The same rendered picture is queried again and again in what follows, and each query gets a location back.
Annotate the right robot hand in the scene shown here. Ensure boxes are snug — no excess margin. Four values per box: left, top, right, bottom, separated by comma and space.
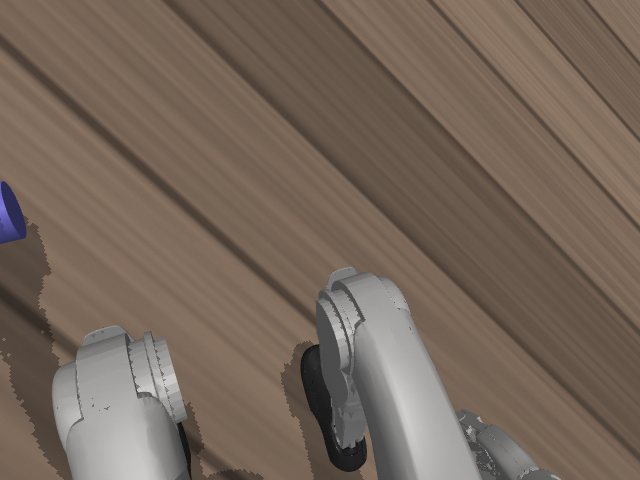
455, 409, 541, 480

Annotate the right robot foot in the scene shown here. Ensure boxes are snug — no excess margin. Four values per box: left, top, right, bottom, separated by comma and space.
300, 344, 367, 472

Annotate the bottle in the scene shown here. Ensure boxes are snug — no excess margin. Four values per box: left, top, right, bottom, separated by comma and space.
0, 181, 26, 244

